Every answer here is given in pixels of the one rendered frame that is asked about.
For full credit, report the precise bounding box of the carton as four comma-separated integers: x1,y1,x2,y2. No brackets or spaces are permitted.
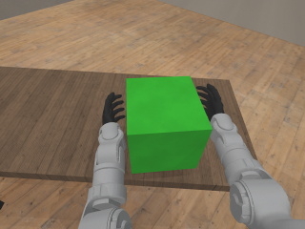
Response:
126,75,213,174

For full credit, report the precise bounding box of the robot right upper arm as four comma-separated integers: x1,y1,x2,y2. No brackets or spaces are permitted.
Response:
230,178,305,229

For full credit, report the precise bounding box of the robot right forearm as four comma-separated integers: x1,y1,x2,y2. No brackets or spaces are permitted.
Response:
210,113,291,214

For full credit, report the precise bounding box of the right robot hand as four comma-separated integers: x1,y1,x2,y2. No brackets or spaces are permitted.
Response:
196,83,225,121

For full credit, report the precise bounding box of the left robot hand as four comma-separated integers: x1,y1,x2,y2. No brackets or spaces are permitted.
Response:
102,92,126,125

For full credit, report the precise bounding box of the table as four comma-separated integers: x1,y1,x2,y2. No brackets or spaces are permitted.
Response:
0,66,258,210

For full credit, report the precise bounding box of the robot left upper arm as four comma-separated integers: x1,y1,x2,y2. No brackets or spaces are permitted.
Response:
78,207,132,229

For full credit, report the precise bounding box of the robot left forearm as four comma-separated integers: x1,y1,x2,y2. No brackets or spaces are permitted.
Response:
78,122,127,228

